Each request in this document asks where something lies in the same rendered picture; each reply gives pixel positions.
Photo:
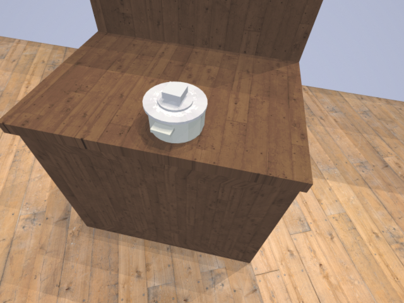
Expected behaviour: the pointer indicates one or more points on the lid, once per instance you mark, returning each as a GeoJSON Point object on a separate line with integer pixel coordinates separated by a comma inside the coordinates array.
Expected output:
{"type": "Point", "coordinates": [192, 107]}

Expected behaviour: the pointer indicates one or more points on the knob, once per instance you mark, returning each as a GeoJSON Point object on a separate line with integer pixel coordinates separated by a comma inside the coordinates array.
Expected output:
{"type": "Point", "coordinates": [174, 92]}

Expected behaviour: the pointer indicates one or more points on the table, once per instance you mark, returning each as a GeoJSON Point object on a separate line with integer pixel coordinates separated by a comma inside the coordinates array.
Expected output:
{"type": "Point", "coordinates": [221, 193]}

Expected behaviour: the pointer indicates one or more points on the pot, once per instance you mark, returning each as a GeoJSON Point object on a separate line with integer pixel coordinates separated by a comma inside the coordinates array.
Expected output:
{"type": "Point", "coordinates": [177, 133]}

